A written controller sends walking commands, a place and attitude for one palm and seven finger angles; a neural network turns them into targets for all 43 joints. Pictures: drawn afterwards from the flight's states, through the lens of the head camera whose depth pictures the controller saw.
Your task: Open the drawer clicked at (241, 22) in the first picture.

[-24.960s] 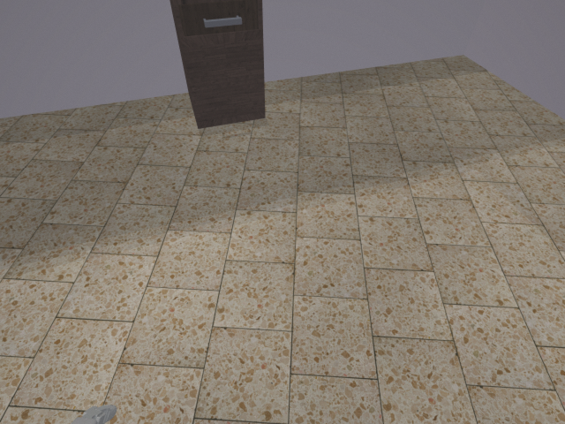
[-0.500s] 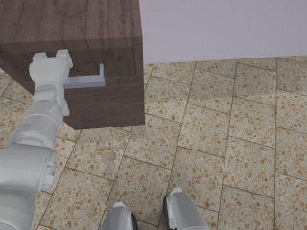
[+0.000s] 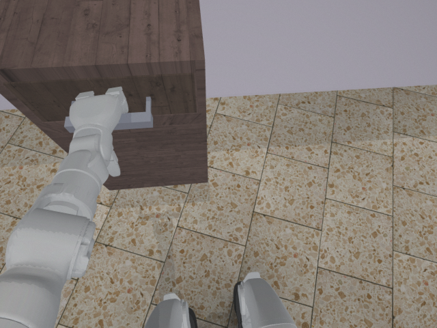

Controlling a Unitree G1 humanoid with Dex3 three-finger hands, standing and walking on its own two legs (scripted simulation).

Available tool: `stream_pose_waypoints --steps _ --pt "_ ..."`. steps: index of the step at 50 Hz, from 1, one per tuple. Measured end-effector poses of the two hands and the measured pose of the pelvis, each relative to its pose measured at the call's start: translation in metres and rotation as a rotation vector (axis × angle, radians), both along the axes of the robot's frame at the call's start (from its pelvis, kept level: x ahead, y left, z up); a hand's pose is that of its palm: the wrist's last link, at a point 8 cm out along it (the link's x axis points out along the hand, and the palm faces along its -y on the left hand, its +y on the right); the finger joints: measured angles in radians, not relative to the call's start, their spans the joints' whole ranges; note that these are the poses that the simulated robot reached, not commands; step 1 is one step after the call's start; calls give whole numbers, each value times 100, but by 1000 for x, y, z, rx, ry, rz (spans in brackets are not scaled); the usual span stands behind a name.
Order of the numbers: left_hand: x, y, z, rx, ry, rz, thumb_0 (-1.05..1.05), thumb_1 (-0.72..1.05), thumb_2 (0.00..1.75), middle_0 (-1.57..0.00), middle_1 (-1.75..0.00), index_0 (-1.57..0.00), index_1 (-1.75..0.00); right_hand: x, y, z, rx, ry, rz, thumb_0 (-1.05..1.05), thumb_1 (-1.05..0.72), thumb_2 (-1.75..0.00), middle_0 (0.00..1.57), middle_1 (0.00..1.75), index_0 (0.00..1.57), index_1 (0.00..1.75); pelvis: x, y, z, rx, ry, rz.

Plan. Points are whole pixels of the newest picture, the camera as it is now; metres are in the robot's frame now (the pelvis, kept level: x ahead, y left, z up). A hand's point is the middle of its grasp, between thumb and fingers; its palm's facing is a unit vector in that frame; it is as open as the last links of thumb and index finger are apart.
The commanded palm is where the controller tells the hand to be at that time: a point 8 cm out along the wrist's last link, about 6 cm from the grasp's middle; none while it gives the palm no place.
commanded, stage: lift the fingers back up to retry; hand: left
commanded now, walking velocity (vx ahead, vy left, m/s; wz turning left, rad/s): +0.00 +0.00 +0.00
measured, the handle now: (111, 113) +0.58 +0.18 -0.08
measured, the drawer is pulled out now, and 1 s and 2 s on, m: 0.00 0.00 0.00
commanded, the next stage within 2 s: re-aim the fingers above the handle in 0.78 s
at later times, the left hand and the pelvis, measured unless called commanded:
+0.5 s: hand (115, 116) +0.52 +0.15 -0.01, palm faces -0.12 -0.07 -0.99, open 13.8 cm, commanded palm +0.51 +0.17 +0.03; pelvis +0.01 -0.01 +0.00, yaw +0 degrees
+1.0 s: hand (106, 108) +0.54 +0.17 -0.01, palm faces +0.01 -0.03 -1.00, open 13.8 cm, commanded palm +0.51 +0.17 +0.03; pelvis +0.01 -0.01 -0.01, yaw +0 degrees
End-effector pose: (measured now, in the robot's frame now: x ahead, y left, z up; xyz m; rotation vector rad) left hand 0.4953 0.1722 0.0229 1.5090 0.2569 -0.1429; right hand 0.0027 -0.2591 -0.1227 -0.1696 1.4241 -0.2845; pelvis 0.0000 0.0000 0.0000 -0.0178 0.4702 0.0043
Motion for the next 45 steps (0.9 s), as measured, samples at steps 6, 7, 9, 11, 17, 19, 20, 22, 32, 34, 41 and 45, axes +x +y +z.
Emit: stream_pose_waypoints --steps 6,7,9,11,17,19,20,22,32,34,41,45 --pt "9 -23 24 -67 -195 -207 0 -49 30 -33 -120 -33 -121 -9 -9 4 -61 2 29 1 -90 -90 20 30 21 30 2 -4 -8 -5 12 12" --pt "13 -21 27 -61 -241 -203 0 -49 30 -33 -120 -33 -121 -12 -11 1 -63 11 33 1 -90 -90 20 30 21 30 2 -4 -11 -5 18 11" --pt "18 -14 28 -30 -308 -156 0 -49 30 -33 -120 -33 -121 -15 -14 -5 -58 29 35 1 -91 -90 20 30 21 30 0 -4 -17 -6 31 8" --pt "21 -3 23 27 -326 -82 0 -49 30 -32 -120 -32 -120 -17 -15 -10 -43 44 31 1 -91 -90 20 30 21 30 -1 -4 -21 -4 42 3" --pt "14 4 -2 104 -156 34 0 -49 30 -32 -120 -32 -122 -16 -10 -15 8 63 3 1 -91 -90 20 30 20 30 -4 -4 -14 0 40 -2" --pt "11 0 -4 53 -92 38 0 -49 30 -32 -120 -32 -122 -14 -8 -10 6 52 -6 1 -91 -90 20 30 21 30 -2 -5 -9 3 33 -2" --pt "10 -3 -2 23 -77 23 0 -49 30 -32 -120 -32 -122 -13 -7 -7 1 44 -8 1 -91 -90 20 30 21 30 -1 -6 -7 3 29 -1" --pt "10 -10 7 -22 -78 -32 0 -49 30 -32 -120 -33 -121 -12 -7 -1 -11 29 -7 1 -91 -90 20 30 21 30 2 -7 -3 3 20 0" --pt "17 -3 22 51 -230 -56 0 -49 30 -32 -120 -32 -120 -8 -18 -5 -24 22 25 1 -91 -90 20 30 21 30 5 -10 -12 1 25 1" --pt "15 4 11 80 -192 -19 0 -49 30 -32 -120 -32 -120 -7 -19 -7 -19 24 22 1 -91 -90 20 30 21 30 4 -10 -13 2 30 -1" --pt "5 -4 -2 -9 -109 -65 0 -49 30 -32 -120 -32 -120 -4 -16 -2 -23 32 21 1 -91 -90 20 30 21 30 6 -9 -6 2 28 5" --pt "10 -14 14 -24 -191 -131 0 -49 30 -33 -120 -33 -120 -2 -16 0 -33 30 32 1 -91 -90 20 30 21 30 10 -10 -6 -1 25 13"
